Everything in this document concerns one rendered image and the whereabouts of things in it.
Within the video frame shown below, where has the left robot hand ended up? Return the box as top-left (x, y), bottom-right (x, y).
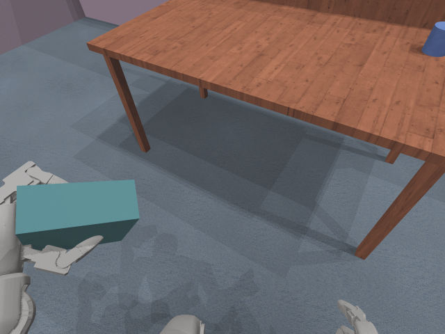
top-left (0, 161), bottom-right (103, 276)

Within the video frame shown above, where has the robot left thigh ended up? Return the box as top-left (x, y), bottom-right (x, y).
top-left (160, 315), bottom-right (205, 334)

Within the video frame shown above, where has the right robot hand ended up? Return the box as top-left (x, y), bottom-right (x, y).
top-left (336, 300), bottom-right (378, 334)

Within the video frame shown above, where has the sponge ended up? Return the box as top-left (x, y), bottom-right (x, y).
top-left (15, 180), bottom-right (140, 251)

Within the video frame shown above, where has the table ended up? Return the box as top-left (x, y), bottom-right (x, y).
top-left (86, 0), bottom-right (445, 260)

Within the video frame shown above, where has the left robot forearm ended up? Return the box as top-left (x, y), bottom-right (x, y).
top-left (0, 273), bottom-right (36, 334)

